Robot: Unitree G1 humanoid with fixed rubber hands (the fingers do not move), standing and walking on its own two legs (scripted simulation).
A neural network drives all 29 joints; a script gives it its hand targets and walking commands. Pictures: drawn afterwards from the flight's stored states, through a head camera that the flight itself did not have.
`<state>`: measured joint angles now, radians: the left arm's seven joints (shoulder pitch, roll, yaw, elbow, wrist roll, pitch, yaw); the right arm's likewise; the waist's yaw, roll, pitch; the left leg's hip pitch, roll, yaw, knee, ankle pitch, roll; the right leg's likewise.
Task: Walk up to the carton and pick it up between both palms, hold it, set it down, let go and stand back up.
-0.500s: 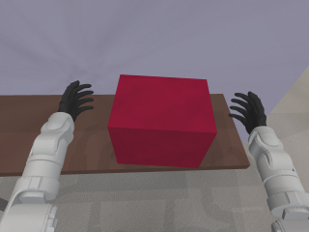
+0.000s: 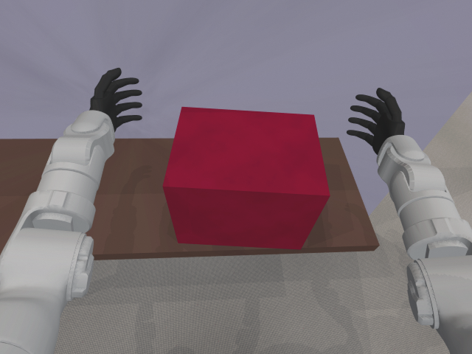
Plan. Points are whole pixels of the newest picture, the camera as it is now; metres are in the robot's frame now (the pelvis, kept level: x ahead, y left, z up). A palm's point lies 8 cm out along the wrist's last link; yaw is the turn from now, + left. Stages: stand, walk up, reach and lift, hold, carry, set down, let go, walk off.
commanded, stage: reach and lift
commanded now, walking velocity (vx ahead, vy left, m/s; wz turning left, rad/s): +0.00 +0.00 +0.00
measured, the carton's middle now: (243, 181) +0.44 -0.01 -0.01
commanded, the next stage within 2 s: none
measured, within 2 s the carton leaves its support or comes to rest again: neither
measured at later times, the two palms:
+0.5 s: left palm (126, 165) +0.43 +0.22 +0.04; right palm (350, 175) +0.42 -0.21 +0.04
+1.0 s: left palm (147, 176) +0.42 +0.19 +0.01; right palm (343, 186) +0.42 -0.21 +0.01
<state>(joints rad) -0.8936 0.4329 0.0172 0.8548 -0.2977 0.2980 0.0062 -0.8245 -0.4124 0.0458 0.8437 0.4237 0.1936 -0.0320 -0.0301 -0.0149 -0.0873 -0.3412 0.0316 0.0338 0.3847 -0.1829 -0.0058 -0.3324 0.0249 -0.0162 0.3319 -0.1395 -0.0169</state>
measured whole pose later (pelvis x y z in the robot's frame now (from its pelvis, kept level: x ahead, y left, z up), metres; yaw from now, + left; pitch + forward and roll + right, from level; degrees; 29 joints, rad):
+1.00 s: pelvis -0.03 -0.01 -0.05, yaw +1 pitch +26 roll +0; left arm -1.00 0.29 -0.11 1.45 -0.38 -0.36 0.01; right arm -0.89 -0.27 0.15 1.21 0.43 -0.26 -0.05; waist -0.03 0.00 -0.28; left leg -0.92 0.03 0.01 0.74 -0.27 -0.02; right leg -0.93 0.02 -0.04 0.73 -0.25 -0.03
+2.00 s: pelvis -0.02 +0.00 -0.03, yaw +2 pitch +21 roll -1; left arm -0.97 0.21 0.12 1.50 -0.12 -0.47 0.04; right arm -0.85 -0.14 -0.19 1.21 0.04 -0.30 -0.10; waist -0.06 0.02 -0.18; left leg -0.74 0.02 -0.02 0.62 -0.24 -0.01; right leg -0.72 0.01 -0.06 0.58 -0.21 -0.03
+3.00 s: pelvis -0.01 +0.00 +0.00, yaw +1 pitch +18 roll -1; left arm -0.82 0.12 0.31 1.37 0.12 -0.60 0.03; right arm -0.69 -0.08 -0.50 1.22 -0.31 -0.62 -0.08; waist -0.02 -0.02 -0.15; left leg -0.57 0.02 0.01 0.39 -0.13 0.00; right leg -0.53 0.01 -0.05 0.30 -0.08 -0.01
